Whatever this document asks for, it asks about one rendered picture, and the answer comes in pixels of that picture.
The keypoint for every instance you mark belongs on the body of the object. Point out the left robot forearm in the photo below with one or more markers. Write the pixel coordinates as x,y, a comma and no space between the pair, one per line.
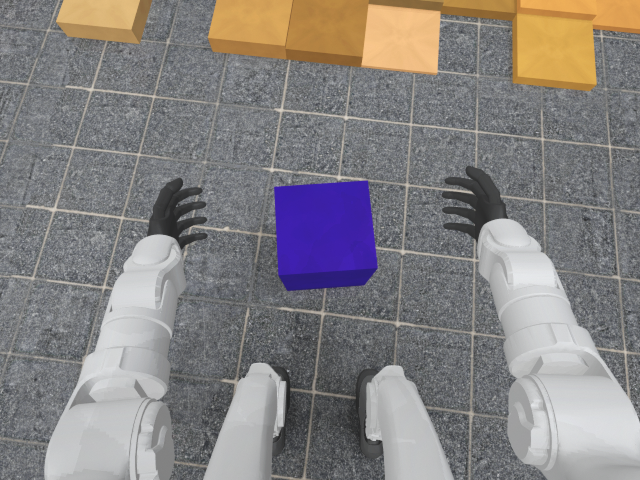
130,359

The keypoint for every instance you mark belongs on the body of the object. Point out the robot right upper arm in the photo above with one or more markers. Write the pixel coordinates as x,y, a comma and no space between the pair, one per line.
574,427

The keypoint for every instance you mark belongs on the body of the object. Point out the robot right hand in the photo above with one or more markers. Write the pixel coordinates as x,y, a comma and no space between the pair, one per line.
486,201

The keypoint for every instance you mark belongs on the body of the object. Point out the robot left hand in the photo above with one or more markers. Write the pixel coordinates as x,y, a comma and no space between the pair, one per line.
165,213

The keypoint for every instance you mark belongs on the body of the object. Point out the right robot thigh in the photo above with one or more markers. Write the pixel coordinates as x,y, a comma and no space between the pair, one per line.
411,447

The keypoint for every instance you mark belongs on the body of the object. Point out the robot thigh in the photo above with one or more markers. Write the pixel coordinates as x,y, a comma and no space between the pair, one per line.
411,447
243,450

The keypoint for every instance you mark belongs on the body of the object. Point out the left robot thigh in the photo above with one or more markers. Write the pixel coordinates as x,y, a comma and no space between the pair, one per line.
243,450

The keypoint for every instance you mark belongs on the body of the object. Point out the right robot forearm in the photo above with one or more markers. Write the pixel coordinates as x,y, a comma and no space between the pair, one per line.
542,334

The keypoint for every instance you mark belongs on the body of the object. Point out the robot left upper arm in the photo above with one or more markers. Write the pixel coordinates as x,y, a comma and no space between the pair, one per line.
127,439

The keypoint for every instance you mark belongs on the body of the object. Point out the carton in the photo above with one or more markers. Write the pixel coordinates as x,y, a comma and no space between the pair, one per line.
325,236

